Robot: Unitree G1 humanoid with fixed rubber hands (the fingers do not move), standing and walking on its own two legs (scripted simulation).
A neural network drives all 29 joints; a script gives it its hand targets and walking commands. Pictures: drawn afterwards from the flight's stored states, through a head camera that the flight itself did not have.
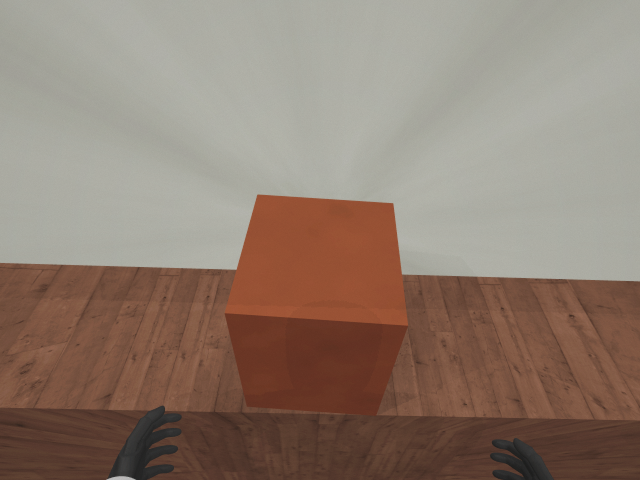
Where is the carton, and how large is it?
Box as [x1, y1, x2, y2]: [225, 194, 407, 415]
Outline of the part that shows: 257,194 225,310 227,325 247,406 375,415 407,327 393,204 381,202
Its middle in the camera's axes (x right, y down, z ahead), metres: +0.00 +0.09 +0.58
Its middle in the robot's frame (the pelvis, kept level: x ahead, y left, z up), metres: +0.39 +0.03 -0.01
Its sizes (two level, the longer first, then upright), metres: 0.210 0.200 0.250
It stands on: a pedestal, 0.65 m high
